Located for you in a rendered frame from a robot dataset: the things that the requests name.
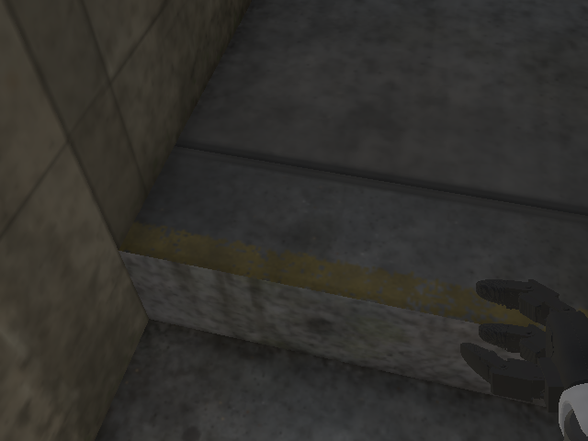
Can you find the right robot hand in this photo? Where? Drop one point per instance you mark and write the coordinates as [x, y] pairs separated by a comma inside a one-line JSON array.
[[554, 360]]

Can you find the robot right forearm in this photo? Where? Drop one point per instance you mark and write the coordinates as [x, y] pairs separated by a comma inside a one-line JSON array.
[[573, 413]]

